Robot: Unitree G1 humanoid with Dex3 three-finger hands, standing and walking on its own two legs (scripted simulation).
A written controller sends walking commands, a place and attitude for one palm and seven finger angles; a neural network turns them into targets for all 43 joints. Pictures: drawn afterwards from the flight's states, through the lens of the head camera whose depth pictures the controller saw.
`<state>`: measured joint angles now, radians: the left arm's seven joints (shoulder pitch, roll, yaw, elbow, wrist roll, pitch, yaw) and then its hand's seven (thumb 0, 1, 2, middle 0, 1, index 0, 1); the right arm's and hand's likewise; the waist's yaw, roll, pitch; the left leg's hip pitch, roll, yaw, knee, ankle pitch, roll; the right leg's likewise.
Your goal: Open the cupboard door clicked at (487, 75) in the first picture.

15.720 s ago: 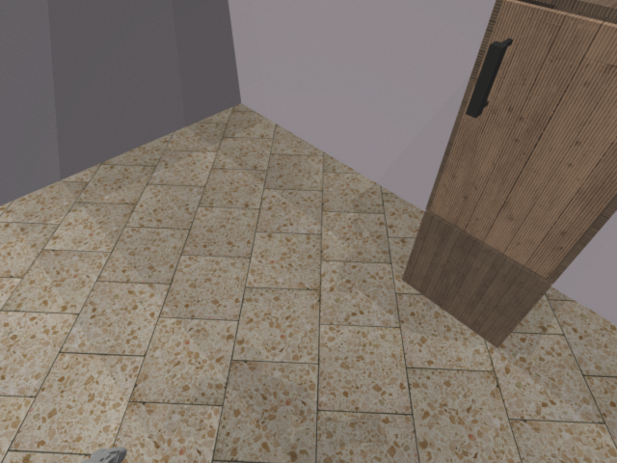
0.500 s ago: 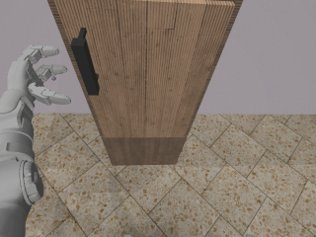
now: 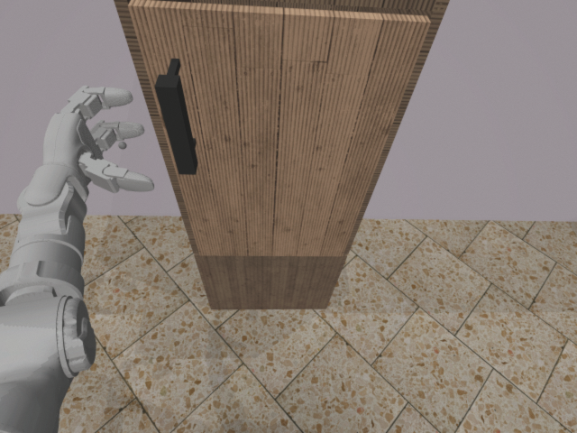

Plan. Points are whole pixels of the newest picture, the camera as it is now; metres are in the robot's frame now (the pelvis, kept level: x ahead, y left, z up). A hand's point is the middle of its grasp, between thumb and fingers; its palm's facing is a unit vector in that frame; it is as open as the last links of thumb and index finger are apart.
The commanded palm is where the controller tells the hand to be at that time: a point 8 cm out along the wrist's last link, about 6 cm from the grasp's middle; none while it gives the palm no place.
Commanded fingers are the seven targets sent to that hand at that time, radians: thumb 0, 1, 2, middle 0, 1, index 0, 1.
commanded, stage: slide the fingers in behind the handle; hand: left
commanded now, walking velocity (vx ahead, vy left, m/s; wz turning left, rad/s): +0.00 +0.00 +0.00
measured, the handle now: (181, 119) +0.53 +0.15 +0.13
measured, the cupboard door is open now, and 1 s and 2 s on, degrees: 0 0 0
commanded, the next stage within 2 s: close the thumb around the handle in 1.64 s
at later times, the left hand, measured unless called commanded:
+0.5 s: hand (151, 143) +0.48 +0.18 +0.13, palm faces +0.02 -1.00 +0.02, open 14.0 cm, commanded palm +0.44 +0.23 +0.13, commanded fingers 0.00 -0.50 0.30 -0.30 -1.20 -0.30 -1.20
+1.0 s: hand (173, 149) +0.47 +0.15 +0.13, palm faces +0.01 -1.00 +0.02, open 14.0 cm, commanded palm +0.44 +0.20 +0.13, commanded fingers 0.00 -0.50 0.30 -0.30 -1.20 -0.30 -1.20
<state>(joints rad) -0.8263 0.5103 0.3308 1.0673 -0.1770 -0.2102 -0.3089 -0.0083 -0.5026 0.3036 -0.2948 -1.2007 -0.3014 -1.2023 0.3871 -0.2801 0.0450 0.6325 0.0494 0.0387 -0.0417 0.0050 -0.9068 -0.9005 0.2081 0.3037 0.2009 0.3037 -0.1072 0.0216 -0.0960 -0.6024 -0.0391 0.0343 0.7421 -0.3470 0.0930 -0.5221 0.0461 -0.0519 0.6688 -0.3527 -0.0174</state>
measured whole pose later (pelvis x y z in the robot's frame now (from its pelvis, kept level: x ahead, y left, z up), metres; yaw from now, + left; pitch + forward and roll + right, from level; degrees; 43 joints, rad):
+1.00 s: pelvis +0.00 -0.03 +0.00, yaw +0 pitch +11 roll -2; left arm -0.80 0.40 0.29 1.02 -0.17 -0.21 -0.20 -0.01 -0.50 0.30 -0.30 -1.20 -0.30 -1.20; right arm 0.34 -0.27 0.04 0.61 0.05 0.02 -0.03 0.00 -0.91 -0.90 0.21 0.30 0.20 0.30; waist -0.10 0.02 -0.09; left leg -0.57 -0.02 0.03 0.73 -0.35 0.06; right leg -0.51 0.06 -0.05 0.68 -0.37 -0.05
